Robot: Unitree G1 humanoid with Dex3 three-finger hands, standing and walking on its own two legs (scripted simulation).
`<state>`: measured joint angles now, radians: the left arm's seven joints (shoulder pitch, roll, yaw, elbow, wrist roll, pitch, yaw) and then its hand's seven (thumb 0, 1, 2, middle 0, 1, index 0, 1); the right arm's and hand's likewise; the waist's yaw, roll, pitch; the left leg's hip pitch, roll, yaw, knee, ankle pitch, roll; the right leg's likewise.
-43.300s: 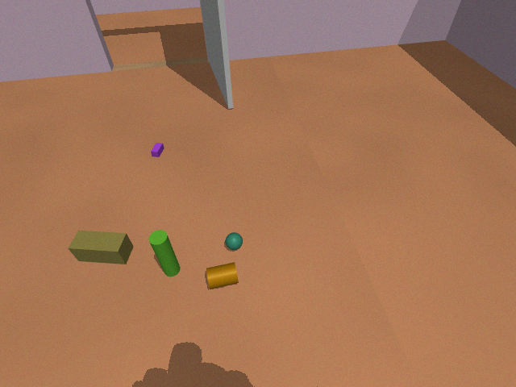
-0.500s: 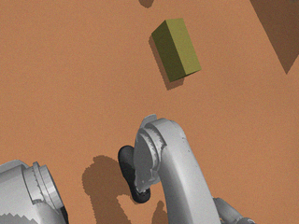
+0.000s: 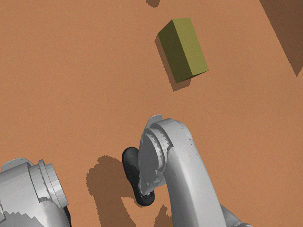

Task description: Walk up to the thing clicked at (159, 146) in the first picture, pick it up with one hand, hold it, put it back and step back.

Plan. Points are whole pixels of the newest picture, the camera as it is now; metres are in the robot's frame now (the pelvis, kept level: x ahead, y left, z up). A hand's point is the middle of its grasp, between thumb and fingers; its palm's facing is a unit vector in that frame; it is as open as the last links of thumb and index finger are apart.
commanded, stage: close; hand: left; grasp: from above
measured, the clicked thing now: out of the picture +0.46 +0.34 -0.28
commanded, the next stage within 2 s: settle in 0.24 s
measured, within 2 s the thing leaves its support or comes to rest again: leaves its support in 0.62 s
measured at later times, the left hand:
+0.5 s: hand out of the picture +0.45 +0.35 -0.25, palm faces -0.45 -0.13 -0.88, open 7.1 cm
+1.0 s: hand out of the picture +0.44 +0.36 -0.16, palm faces -0.42 -0.07 -0.90, open 7.0 cm
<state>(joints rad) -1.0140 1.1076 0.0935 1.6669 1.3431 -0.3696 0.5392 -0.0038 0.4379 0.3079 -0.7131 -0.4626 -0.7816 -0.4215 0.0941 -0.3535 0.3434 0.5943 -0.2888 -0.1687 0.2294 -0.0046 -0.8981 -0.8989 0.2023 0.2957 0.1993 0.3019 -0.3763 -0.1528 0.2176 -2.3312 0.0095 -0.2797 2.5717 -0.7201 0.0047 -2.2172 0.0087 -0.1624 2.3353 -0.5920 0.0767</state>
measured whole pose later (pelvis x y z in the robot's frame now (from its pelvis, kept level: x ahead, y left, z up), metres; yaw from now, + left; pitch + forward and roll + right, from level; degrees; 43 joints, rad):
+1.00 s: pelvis +0.00 +0.00 +0.02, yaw +3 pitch +31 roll -14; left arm -0.95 0.92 0.08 1.38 1.31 -0.29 0.36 -0.01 0.45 0.04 -0.98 -0.12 -1.04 -0.08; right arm 0.16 -0.36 0.15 0.63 -0.18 -0.10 0.21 0.00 -0.91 -0.90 0.20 0.30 0.20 0.30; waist -0.29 -0.03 0.03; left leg -2.35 0.00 -0.21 2.48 -0.70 0.01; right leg -2.24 -0.02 -0.12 2.30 -0.61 0.05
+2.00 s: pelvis +0.00 +0.00 +0.12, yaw +10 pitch +34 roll -8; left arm -0.68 0.70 0.01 0.92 1.09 -0.24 0.06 -0.02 0.42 0.13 -0.96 -0.16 -0.99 -0.15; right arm 0.17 -0.29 -0.01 0.62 -0.03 0.05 0.09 0.00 -0.92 -0.91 0.20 0.30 0.20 0.30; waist -0.15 0.05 -0.16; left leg -2.07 0.00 -0.09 2.12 -0.65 0.02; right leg -2.01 -0.05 -0.04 2.01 -0.60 0.06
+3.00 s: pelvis +0.05 +0.00 +0.41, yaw +12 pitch +12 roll -1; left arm -0.33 0.44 -0.16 0.81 1.03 -0.08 0.10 -0.02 0.44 0.10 -0.96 -0.16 -1.00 -0.14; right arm 0.25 -0.24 -0.05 0.73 0.04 -0.01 -0.05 0.00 -0.91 -0.90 0.20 0.30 0.20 0.30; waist -0.06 0.04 -0.10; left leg -0.78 0.05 0.01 1.00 -0.43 0.00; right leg -0.79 -0.02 0.00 0.94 -0.37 0.03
